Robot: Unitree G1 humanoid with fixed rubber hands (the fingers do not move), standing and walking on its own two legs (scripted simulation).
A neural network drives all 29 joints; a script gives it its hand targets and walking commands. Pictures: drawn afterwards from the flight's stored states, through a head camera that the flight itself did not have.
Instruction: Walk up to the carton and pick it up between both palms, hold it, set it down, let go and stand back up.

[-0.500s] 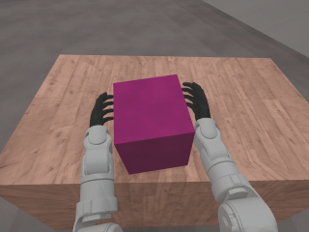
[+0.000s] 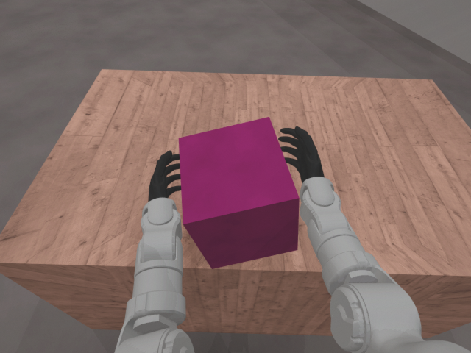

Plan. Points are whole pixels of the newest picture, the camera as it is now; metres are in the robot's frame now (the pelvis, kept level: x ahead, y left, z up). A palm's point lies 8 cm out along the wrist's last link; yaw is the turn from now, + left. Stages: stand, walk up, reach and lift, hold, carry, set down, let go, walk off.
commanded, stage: set down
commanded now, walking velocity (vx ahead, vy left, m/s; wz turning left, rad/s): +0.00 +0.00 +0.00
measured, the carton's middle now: (239, 195) +0.38 +0.04 +0.03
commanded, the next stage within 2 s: none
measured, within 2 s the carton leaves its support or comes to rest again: rests again in 0.78 s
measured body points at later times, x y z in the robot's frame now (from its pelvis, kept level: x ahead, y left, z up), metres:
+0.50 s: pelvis +0.01 -0.01 +0.00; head +0.06 -0.01 +0.45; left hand +0.36 +0.18 +0.03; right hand +0.43 -0.08 +0.05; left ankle +0.01 +0.14 -0.75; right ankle +0.02 -0.05 -0.75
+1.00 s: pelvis +0.01 +0.00 +0.00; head +0.09 -0.01 +0.44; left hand +0.37 +0.18 +0.01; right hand +0.44 -0.08 +0.03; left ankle +0.01 +0.14 -0.75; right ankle +0.02 -0.05 -0.75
